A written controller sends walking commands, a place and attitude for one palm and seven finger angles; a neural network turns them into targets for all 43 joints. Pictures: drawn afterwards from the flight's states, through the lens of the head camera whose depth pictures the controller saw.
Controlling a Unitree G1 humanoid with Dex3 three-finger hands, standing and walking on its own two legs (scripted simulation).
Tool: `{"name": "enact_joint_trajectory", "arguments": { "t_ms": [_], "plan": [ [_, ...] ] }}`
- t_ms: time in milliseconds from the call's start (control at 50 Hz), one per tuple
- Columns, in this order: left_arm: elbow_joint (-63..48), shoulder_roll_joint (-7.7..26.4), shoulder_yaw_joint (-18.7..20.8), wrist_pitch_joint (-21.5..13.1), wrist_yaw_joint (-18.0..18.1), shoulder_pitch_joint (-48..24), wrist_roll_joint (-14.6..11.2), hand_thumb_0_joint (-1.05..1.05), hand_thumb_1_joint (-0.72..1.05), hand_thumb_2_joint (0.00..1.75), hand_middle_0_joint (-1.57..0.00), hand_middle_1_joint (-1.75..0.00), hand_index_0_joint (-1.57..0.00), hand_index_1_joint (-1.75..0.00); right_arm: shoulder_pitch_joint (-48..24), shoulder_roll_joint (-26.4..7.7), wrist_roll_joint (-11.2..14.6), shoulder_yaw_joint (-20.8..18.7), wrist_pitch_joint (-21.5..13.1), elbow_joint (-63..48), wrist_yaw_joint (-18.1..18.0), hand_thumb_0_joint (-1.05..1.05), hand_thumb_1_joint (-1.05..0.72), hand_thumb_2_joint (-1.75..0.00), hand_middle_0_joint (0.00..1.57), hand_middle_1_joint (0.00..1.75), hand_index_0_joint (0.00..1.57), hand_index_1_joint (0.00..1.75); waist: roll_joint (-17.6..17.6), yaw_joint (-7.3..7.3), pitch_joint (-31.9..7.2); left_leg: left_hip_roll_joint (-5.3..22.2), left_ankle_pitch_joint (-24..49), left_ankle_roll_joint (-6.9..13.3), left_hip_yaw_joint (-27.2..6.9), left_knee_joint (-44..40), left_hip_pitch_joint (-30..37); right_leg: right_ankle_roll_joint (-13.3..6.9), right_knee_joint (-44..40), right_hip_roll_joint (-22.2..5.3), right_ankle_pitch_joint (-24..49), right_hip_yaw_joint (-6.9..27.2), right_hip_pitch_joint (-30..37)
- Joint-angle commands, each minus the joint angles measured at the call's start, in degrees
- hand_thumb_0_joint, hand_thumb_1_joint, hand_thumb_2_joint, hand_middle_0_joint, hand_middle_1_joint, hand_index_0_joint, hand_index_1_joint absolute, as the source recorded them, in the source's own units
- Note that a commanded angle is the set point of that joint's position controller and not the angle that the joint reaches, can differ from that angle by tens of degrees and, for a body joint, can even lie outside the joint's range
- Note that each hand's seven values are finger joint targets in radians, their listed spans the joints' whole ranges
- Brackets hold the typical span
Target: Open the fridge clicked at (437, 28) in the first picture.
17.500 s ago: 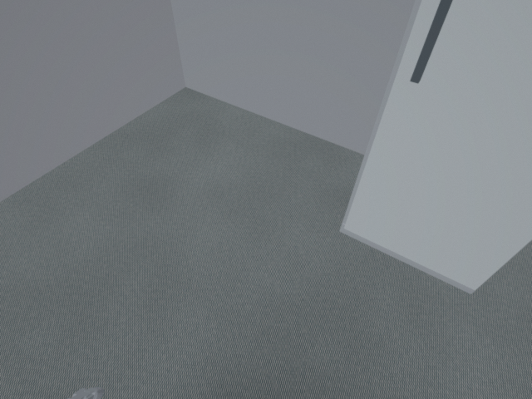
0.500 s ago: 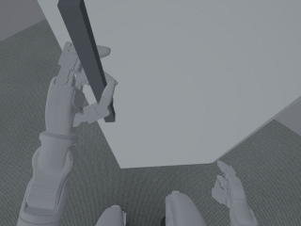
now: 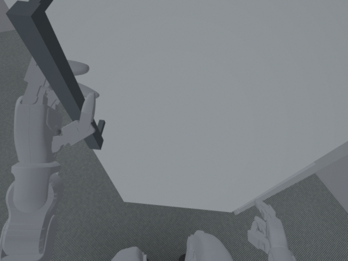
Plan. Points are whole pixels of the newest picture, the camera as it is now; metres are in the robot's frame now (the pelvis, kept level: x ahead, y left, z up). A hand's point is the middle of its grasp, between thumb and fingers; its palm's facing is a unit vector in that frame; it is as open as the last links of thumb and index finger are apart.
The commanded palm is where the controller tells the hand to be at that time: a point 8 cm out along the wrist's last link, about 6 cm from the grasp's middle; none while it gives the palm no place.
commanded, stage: walk backward, drawing the door open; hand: left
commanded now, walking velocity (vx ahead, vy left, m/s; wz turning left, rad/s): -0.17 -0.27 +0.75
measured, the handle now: (78, 91) +0.34 +0.17 +0.21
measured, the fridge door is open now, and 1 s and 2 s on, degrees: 61 73 73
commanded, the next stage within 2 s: stop walking and hold the door back in 0.20 s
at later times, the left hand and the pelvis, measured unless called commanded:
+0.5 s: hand (81, 202) +0.18 +0.13 +0.20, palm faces +0.55 -0.81 -0.20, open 6.4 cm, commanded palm +0.17 +0.17 +0.20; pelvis -0.05 -0.16 +0.01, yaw +18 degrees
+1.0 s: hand (86, 178) +0.21 +0.12 +0.22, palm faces +0.57 -0.80 -0.17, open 5.8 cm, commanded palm +0.17 +0.16 +0.20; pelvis -0.13 -0.20 +0.01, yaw +21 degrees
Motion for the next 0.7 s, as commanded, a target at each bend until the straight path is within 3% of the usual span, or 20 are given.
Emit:
{"name": "enact_joint_trajectory", "arguments": {
  "t_ms": [0,40,100,160,180,200,220,240,260,280,300,340,460,500,520,540,560,580,620,680],
  "plan": [
    [-15.3,7.8,6.7,-7.4,-0.5,-12.9,1.7,0.0,0.9,0.9,-0.45,-1.4,-0.45,-1.4,-2.0,-8.9,0.1,-3.2,-3.2,-5.0,0.6,0.0,-0.9,-0.9,0.2,0.3,0.2,0.3,17.6,0.51,-22.3,21.1,45.0,5.8,-22.3,-12.4,23.7,1.9,4.4,-2.1,3.7,8.8,-11.3],
    [-11.9,6.0,6.3,-5.9,-0.4,-11.9,0.8,0.0,0.9,0.9,-0.45,-1.4,-0.45,-1.4,-0.6,-8.6,0.8,-3.0,-3.4,-5.2,0.8,0.0,-0.9,-0.9,0.2,0.3,0.2,0.3,17.8,1.18,-23.5,16.4,37.3,2.7,-14.5,-13.3,16.6,2.2,-4.2,-1.1,7.5,6.4,-0.4],
    [-9.4,7.0,8.0,-5.2,0.5,-10.9,-0.6,0.0,0.9,0.9,-0.45,-1.4,-0.45,-1.4,-0.7,-8.6,2.1,-2.1,-3.8,-6.9,0.9,0.0,-0.9,-0.9,0.2,0.3,0.2,0.3,22.8,0.76,-22.1,13.9,24.1,2.9,-13.3,-16.2,8.7,2.7,-13.1,1.3,6.3,2.1,9.4],
    [-7.2,9.0,11.1,-5.5,1.8,-10.6,-1.3,0.0,0.9,0.9,-0.45,-1.4,-0.45,-1.4,-2.3,-8.9,2.5,-1.6,-3.9,-8.2,1.3,0.0,-0.9,-0.9,0.2,0.3,0.2,0.3,18.8,2.12,-21.3,11.2,9.8,1.1,-13.1,-10.2,-0.9,3.5,-28.4,2.3,10.3,-0.4,22.1],
    [-6.9,11.4,12.8,-5.3,2.1,-10.2,-1.2,0.0,0.9,0.9,-0.45,-1.4,-0.45,-1.4,-1.2,-8.0,3.0,-1.2,-3.8,-8.0,1.1,0.0,-0.9,-0.9,0.2,0.3,0.2,0.3,12.8,1.76,-20.8,6.3,3.2,-0.9,-9.9,-4.6,-1.1,3.3,-35.4,0.7,15.5,0.0,22.8],
    [-8.3,14.1,13.5,-5.3,2.4,-11.2,-1.0,0.0,0.9,0.9,-0.45,-1.4,-0.45,-1.4,-1.6,-5.7,3.0,-0.5,-3.4,-8.2,1.2,0.0,-0.9,-0.9,0.2,0.3,0.2,0.3,-3.6,1.46,-20.2,-0.4,-7.9,-3.7,-5.6,8.9,-5.2,0.2,-41.9,-8.9,21.7,7.8,21.8],
    [-7.8,19.5,18.0,-5.0,2.9,-10.2,-0.6,0.0,0.9,0.9,-0.45,-1.4,-0.45,-1.4,-3.4,-5.3,2.1,-0.4,-2.9,-8.4,1.0,0.0,-0.9,-0.9,0.2,0.3,0.2,0.3,-14.3,2.94,-21.0,-3.8,-17.5,-4.7,-5.4,27.9,-12.6,-6.6,-43.4,-20.5,26.1,19.7,18.1],
    [-10.0,21.5,20.4,-5.2,3.7,-11.8,0.0,0.0,0.9,0.9,-0.45,-1.4,-0.45,-1.4,-3.4,-4.7,0.7,1.2,-2.8,-8.1,1.4,0.0,-0.9,-0.9,0.2,0.3,0.2,0.3,-9.1,3.08,-20.7,-1.1,-16.7,-4.1,-8.0,36.1,-14.6,-9.4,-42.5,-23.8,24.3,17.9,14.9],
    [-10.7,20.4,20.8,-5.7,3.3,-10.1,-0.9,0.0,0.9,0.9,-0.45,-1.4,-0.45,-1.4,-3.9,-6.3,1.8,-1.0,-2.4,-7.4,1.2,0.0,-0.9,-0.9,0.2,0.3,0.2,0.3,-14.1,2.44,-23.2,-1.4,-15.8,-5.4,-8.3,43.0,-16.8,-10.5,-40.3,-22.5,26.1,17.3,20.3],
    [-11.5,19.3,20.5,-5.8,3.4,-8.2,-1.3,0.0,0.9,0.9,-0.45,-1.4,-0.45,-1.4,-5.4,-6.5,2.2,-1.3,-2.1,-7.6,1.0,0.0,-0.9,-0.9,0.2,0.3,0.2,0.3,-12.0,2.43,-21.7,-0.4,-14.8,-5.8,-8.0,44.1,-17.3,-11.3,-37.4,-21.3,33.4,13.9,21.8],
    [0.5,12.7,16.4,-5.0,3.3,-5.2,-1.4,0.0,0.9,0.9,-0.45,-1.4,-0.45,-1.4,-4.8,-5.7,1.9,0.0,-1.7,-6.7,0.4,0.0,-0.9,-0.9,0.2,0.3,0.2,0.3,-7.8,2.25,-21.4,-0.3,-13.4,-6.0,-7.2,41.3,-17.4,-10.7,-34.9,-19.9,41.1,9.2,24.5],
    [3.5,14.7,16.8,-5.2,4.2,-14.3,-0.9,0.0,0.9,0.9,-0.45,-1.4,-0.45,-1.4,-4.0,-6.9,1.9,0.0,-1.3,-6.5,-0.7,0.0,-0.9,-0.9,0.2,0.3,0.2,0.3,-6.0,1.55,-22.5,-0.3,-11.7,-5.5,-6.8,30.7,-11.7,-8.8,-33.6,-20.6,49.3,8.4,23.2],
    [14.0,11.8,7.3,-6.4,4.3,-35.8,0.6,0.0,0.9,0.9,-0.45,-1.4,-0.45,-1.4,-1.4,-9.0,1.5,0.4,-0.9,-5.1,-1.0,0.0,-0.9,-0.9,0.2,0.3,0.2,0.3,-6.4,2.01,-24.4,-2.2,-5.3,-2.7,-5.2,0.0,1.5,-6.6,-33.7,-21.6,31.8,11.5,19.2],
    [12.9,8.9,2.3,-7.1,3.7,-42.8,0.0,0.0,0.9,0.9,-0.45,-1.4,-0.45,-1.4,-1.8,-10.9,1.8,-0.1,-0.4,-5.8,-0.7,0.0,-0.9,-0.9,0.2,0.3,0.2,0.3,6.5,1.19,-24.9,1.2,3.9,-1.2,-7.6,-16.2,10.3,-3.1,-24.3,-14.9,23.7,6.4,15.0],
    [12.3,5.9,-1.0,-7.9,3.5,-46.3,-0.3,0.0,0.9,0.9,-0.45,-1.4,-0.45,-1.4,-3.1,-12.5,2.0,-0.3,-0.8,-7.3,-0.4,0.0,-0.9,-0.9,0.2,0.3,0.2,0.3,20.5,1.85,-23.2,11.5,12.8,2.7,-18.7,-17.8,13.3,0.1,-16.6,-7.0,12.3,1.3,6.1],
    [16.2,5.2,-2.8,-8.0,3.3,-49.2,0.0,0.0,0.9,0.9,-0.45,-1.4,-0.45,-1.4,-2.1,-11.9,2.7,-0.1,-0.6,-6.8,0.2,0.0,-0.9,-0.9,0.2,0.3,0.2,0.3,26.5,1.98,-23.6,18.8,20.4,6.9,-25.6,-18.8,12.9,1.1,-7.3,-3.1,-5.3,1.0,2.8],
    [18.0,5.3,-4.1,-8.0,3.2,-55.1,1.2,0.0,0.9,0.9,-0.45,-1.4,-0.45,-1.4,-2.0,-9.9,2.6,0.9,-0.9,-5.9,0.2,0.0,-0.9,-0.9,0.2,0.3,0.2,0.3,24.5,-0.14,-22.5,19.2,16.7,7.9,-30.0,-20.7,11.9,0.5,0.6,-3.1,-4.9,4.5,-0.6],
    [20.0,8.2,-1.9,-8.4,3.7,-59.3,0.7,0.0,0.9,0.9,-0.45,-1.4,-0.45,-1.4,-1.4,-10.9,3.0,0.2,-1.2,-4.9,0.0,0.0,-0.9,-0.9,0.2,0.3,0.2,0.3,20.6,0.25,-23.6,19.2,17.7,9.0,-31.1,-18.3,14.3,0.3,2.1,-3.1,-3.5,6.3,-2.4],
    [25.2,4.7,-4.9,-6.2,3.0,-60.8,0.8,0.0,0.9,0.9,-0.45,-1.4,-0.45,-1.4,-0.1,-10.9,3.6,-0.1,-1.3,-3.4,0.0,0.0,-0.9,-0.9,0.2,0.3,0.2,0.3,11.5,0.07,-23.1,15.4,15.5,8.3,-23.6,-16.7,16.5,0.9,0.7,-2.3,1.8,5.5,-2.9],
    [35.0,-0.2,-9.3,-3.5,1.6,-63.9,-0.1,0.0,0.9,0.9,-0.45,-1.4,-0.45,-1.4,0.3,-10.5,3.7,0.9,-1.4,-2.5,-0.4,0.0,-0.9,-0.9,0.2,0.3,0.2,0.3,11.7,0.38,-22.5,12.8,5.2,6.8,-19.2,-20.0,14.1,0.9,-3.0,-1.5,4.7,3.7,0.2]
  ]
}}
